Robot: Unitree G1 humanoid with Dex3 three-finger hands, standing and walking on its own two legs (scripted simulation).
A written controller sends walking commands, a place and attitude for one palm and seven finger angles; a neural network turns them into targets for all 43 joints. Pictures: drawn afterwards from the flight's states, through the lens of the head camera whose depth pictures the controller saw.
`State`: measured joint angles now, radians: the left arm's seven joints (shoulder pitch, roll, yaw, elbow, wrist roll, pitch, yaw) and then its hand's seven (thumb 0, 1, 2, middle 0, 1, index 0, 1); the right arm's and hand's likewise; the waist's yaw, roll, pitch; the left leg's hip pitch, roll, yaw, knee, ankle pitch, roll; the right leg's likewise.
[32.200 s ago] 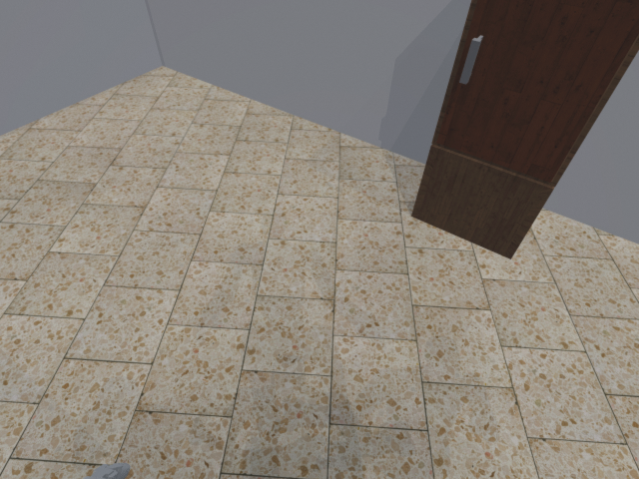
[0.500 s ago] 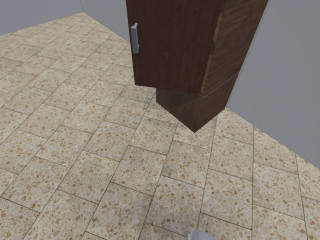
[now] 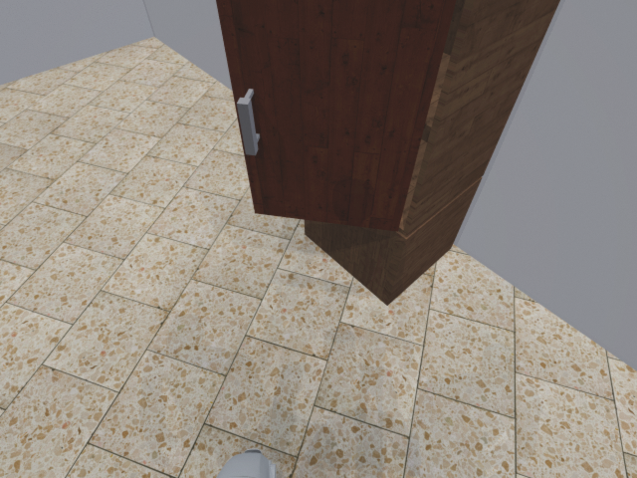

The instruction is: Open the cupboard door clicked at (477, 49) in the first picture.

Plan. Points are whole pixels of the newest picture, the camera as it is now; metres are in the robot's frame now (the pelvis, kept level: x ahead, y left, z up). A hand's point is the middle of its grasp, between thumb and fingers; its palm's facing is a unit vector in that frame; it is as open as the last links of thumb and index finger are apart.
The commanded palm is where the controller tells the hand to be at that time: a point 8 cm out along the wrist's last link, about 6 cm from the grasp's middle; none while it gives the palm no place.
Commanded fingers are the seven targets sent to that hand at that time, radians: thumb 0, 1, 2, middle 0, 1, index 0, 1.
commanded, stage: take the last steps up to it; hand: left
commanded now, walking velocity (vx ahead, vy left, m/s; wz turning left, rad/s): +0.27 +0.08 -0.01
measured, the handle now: (250, 122) +0.80 +0.21 -0.02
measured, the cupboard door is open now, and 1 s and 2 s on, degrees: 38 38 38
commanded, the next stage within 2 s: come to a stop and stand still in 0.26 s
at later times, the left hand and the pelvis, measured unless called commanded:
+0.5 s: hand (169, 410) +0.24 +0.26 -0.18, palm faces +0.01 -0.98 -0.20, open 7.3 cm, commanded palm none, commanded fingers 0.00 0.90 0.90 -0.20 -0.30 -0.20 -0.30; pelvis +0.16 +0.07 -0.01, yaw -2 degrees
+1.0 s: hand (173, 410) +0.24 +0.26 -0.19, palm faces +0.03 -0.97 -0.22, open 7.3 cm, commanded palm none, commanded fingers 0.00 0.90 0.90 -0.20 -0.30 -0.20 -0.30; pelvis +0.17 +0.07 -0.02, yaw +0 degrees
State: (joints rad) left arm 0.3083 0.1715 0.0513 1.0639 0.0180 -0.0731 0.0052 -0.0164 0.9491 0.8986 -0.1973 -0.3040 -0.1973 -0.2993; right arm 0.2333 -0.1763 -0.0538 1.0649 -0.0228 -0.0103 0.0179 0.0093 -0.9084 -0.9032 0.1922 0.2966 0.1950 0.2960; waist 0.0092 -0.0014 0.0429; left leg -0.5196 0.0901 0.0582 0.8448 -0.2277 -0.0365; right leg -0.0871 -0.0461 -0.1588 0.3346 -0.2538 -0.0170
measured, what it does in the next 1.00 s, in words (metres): walks ahead: left foot, then right foot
